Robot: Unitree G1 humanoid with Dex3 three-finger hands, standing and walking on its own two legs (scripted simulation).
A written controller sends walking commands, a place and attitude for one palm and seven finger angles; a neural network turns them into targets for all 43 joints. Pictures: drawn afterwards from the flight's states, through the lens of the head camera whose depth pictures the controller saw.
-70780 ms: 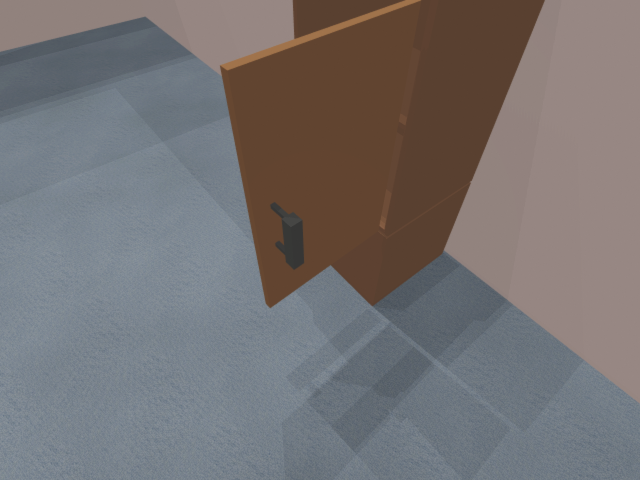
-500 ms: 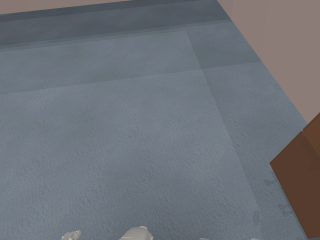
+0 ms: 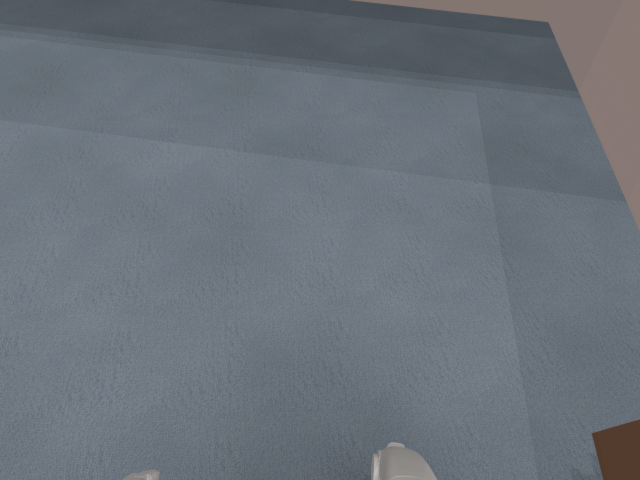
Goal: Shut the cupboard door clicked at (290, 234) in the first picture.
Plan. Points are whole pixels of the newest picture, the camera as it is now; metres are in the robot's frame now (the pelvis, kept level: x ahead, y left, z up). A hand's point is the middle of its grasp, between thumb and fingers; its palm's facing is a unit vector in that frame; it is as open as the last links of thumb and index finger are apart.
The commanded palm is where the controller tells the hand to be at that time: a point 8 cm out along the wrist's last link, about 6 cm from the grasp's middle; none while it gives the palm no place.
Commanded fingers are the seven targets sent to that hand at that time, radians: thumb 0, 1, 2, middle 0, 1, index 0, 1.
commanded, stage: walk to a spot facing it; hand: left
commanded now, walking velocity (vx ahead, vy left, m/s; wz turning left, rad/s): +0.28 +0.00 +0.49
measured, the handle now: out of the picture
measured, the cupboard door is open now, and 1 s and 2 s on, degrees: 0 0 0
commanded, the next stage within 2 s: turn to face it in 0.22 s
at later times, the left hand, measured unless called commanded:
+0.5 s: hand out of the picture +0.13 +0.16 -0.18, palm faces +0.29 -0.94 -0.20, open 7.3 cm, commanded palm none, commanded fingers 0.00 0.90 0.90 -0.20 -0.30 -0.20 -0.30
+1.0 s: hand (205, 375) +0.28 +0.19 -0.17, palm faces +0.00 -0.96 -0.28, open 7.4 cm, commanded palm none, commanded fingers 0.00 0.90 0.90 -0.20 -0.30 -0.20 -0.30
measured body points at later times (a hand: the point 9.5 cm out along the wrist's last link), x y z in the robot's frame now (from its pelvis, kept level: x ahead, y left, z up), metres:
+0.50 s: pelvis +0.17 -0.02 -0.01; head +0.20 +0.00 +0.44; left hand +0.12 +0.21 -0.16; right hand +0.35 -0.23 -0.14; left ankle +0.19 +0.10 -0.73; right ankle +0.18 -0.14 -0.74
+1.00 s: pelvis +0.22 -0.02 -0.01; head +0.27 -0.03 +0.44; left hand +0.28 +0.24 -0.15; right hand +0.28 -0.29 -0.16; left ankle +0.19 +0.11 -0.68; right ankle +0.21 -0.12 -0.74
